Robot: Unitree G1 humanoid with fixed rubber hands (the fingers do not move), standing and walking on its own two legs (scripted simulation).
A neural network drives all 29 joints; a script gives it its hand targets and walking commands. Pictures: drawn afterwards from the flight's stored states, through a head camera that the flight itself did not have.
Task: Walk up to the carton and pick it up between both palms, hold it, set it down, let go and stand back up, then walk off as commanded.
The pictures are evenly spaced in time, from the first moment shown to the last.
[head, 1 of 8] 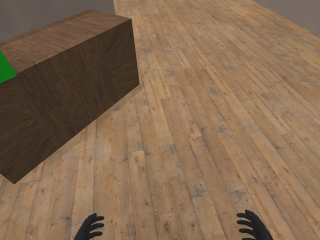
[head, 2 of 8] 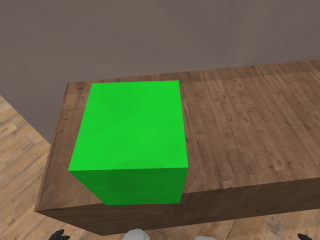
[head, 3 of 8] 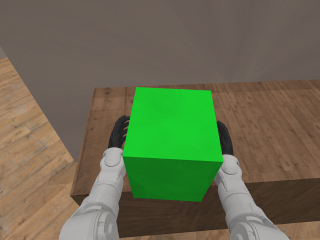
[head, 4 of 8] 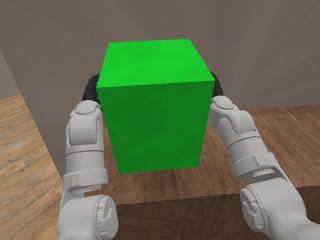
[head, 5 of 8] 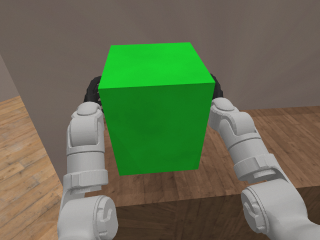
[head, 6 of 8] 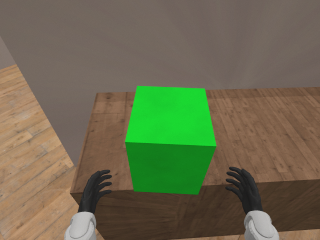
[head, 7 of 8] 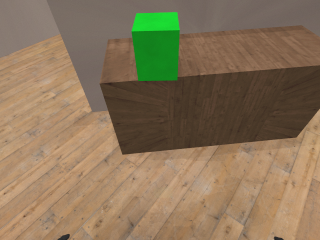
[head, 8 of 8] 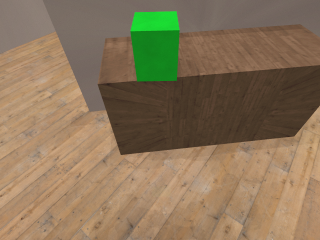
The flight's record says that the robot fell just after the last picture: no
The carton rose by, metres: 0.22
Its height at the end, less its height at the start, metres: +0.00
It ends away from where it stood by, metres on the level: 0.01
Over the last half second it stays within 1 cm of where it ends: yes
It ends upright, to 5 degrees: yes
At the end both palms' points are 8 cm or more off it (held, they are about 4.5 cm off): yes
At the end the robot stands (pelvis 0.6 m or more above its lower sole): yes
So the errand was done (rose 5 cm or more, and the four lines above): yes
